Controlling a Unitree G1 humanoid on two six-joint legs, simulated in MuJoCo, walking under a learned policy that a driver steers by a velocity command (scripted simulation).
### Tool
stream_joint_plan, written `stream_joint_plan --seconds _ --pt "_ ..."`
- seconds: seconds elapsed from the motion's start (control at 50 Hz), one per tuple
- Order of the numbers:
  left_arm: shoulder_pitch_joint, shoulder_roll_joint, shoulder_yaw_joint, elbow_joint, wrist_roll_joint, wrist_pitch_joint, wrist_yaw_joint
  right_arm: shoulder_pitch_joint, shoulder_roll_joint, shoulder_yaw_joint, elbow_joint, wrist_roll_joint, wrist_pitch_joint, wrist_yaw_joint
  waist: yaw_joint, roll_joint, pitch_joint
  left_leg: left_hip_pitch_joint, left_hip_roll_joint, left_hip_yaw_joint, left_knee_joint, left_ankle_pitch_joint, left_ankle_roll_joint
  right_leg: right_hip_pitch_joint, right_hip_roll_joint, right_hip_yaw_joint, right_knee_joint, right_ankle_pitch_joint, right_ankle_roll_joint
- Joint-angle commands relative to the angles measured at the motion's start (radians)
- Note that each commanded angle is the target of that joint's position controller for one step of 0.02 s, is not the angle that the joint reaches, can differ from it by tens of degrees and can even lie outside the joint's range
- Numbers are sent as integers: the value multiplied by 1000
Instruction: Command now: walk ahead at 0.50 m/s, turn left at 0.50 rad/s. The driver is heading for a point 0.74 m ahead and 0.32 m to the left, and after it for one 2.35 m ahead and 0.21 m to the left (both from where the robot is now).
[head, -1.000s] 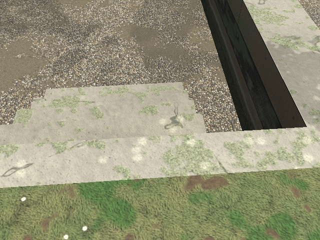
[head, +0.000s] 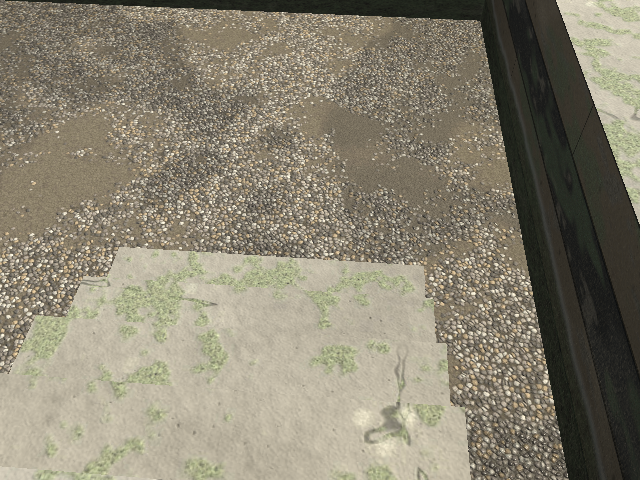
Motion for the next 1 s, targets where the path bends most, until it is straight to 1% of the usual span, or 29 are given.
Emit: stream_joint_plan --seconds 0.02,0.08,0.14,0.24,0.38,0.42,0.44,0.46,0.48,0.5,0.52,0.54,0.56,0.6,0.64,0.66,0.68,0.7,0.72,0.74,0.76,0.8,0.82,0.88,0.9,0.92,0.94,0.96,1.0 --pt "92 21 5 -8 16 -17 2 57 44 16 -16 11 1 23 -2 -59 19 -156 86 -45 -37 102 0 130 -292 200 -262 49 -174" --pt "140 27 4 19 50 -26 -11 -40 17 21 -47 13 9 45 6 -51 38 -223 108 -35 -163 261 -11 141 -311 97 -285 192 -196" --pt "162 57 6 25 62 -27 -28 -94 2 29 -65 20 13 48 3 -48 39 -254 109 -28 -263 373 -18 178 -321 20 -267 347 -204" --pt "218 73 -1 45 53 -39 -35 -184 -11 32 -102 22 29 37 21 -73 69 -223 86 18 -366 404 -23 239 -314 -76 -227 361 -171" --pt "293 134 41 61 37 -1 -9 -282 -31 10 -157 18 17 23 48 -80 108 -194 11 76 -562 150 16 502 -381 -107 -145 367 -133" --pt "235 164 53 39 42 15 4 -203 -69 -11 -151 52 -10 10 -20 -83 60 47 -78 127 -651 274 58 419 -347 -159 1 528 -99" --pt "252 120 40 34 61 7 8 -81 -134 -43 -124 56 -28 -8 -52 -60 -46 303 -102 105 -580 392 108 295 -282 -203 178 535 -38" --pt "271 -2 1 -41 67 -10 9 143 -199 -60 -87 60 -29 -28 -96 143 -286 763 68 -234 -584 391 269 -52 -159 -186 459 143 52" --pt "158 21 0 -67 66 -18 -25 332 -224 -62 -21 36 -21 -38 -169 118 -344 943 178 -561 -768 352 314 -288 -33 -35 692 -477 75" --pt "69 14 -6 -88 40 -18 -52 340 -247 -85 10 20 -43 -37 -186 53 -163 914 189 -548 -826 289 247 -486 -43 149 762 -457 29" --pt "1 49 4 -90 33 -26 -43 241 -228 -92 -12 42 -53 -32 -173 47 -27 726 166 -446 -832 312 230 -517 -89 181 831 -394 24" --pt "31 79 14 -97 41 -25 -21 180 -166 -71 -27 58 -51 -30 -117 59 -47 604 153 -401 -836 357 248 -436 -106 200 867 -367 18" --pt "53 56 10 -97 47 -23 -8 134 -100 -50 -34 64 -52 -21 -70 66 -23 466 147 -359 -843 408 253 -374 -126 206 853 -331 16" --pt "62 0 -9 -103 48 -7 7 83 -26 -16 -59 48 -41 -10 -2 25 -7 272 137 -325 -889 474 257 -262 -137 210 789 -282 32" --pt "34 43 -3 -121 43 8 3 64 -58 -16 -85 43 -40 -5 7 5 6 188 117 -290 -918 414 244 -251 -122 191 659 -257 64" --pt "4 29 -7 -133 42 14 -1 64 -93 -22 -99 39 -38 0 3 27 3 124 76 -243 -912 405 228 -195 -95 154 590 -214 80" --pt "8 0 -20 -132 46 19 -10 66 -113 -27 -100 22 -37 4 6 67 3 49 44 -216 -889 370 214 -146 -80 131 587 -117 78" --pt "28 -19 -29 -132 58 18 -23 63 -105 -19 -116 4 -33 3 12 52 2 -70 -10 -175 -842 356 196 -61 -50 88 628 7 67" --pt "83 -15 -32 -123 64 12 -36 73 -94 -11 -117 -24 -28 -1 36 52 10 -130 1 -194 -774 421 196 -31 -58 102 709 108 64" --pt "96 6 -27 -138 63 3 -40 82 -89 -7 -124 -26 -26 -3 42 37 1 -135 6 -228 -716 468 205 -36 -56 99 734 81 69" --pt "39 25 -27 -172 75 -3 -42 137 -84 -7 -117 -18 -28 -15 -4 12 -15 -3 -1 -265 -667 416 210 -159 -59 146 673 101 67" --pt "-32 39 -30 -224 78 -6 -24 191 -62 2 -114 -7 -34 -25 -42 48 -12 196 47 -386 -547 390 222 -334 -60 184 621 -52 73" --pt "-45 43 -30 -236 77 -4 -17 228 -58 -2 -104 -11 -37 -31 -65 60 -8 291 72 -446 -471 392 225 -439 -61 209 621 -116 77" --pt "-77 18 -40 -258 62 -11 -8 284 -41 -2 -111 18 -33 -44 -115 37 1 337 70 -531 -252 391 196 -524 -43 229 534 -198 64" --pt "-200 22 -53 -260 64 -8 -19 460 22 18 -26 22 -28 -66 -245 41 50 614 106 -653 -146 170 179 -878 -140 424 410 64 54" --pt "-310 -8 -57 -280 82 -14 -28 553 58 28 -11 52 -18 -91 -318 97 50 808 77 -642 -76 167 182 -1103 -108 357 330 12 66" --pt "-434 42 -37 -294 52 -20 -50 764 29 19 66 79 -12 -118 -419 -23 8 822 -47 -496 -65 206 115 -1067 -53 256 320 -86 58" --pt "-475 39 -30 -308 53 -40 -57 777 -4 16 88 87 -2 -120 -392 58 53 690 -85 -453 -49 217 73 -992 -24 223 395 -241 51" --pt "-309 -21 -48 -247 73 -56 -66 642 17 24 61 69 8 -111 -275 136 82 393 -142 -458 -58 108 60 -691 4 200 400 -158 9"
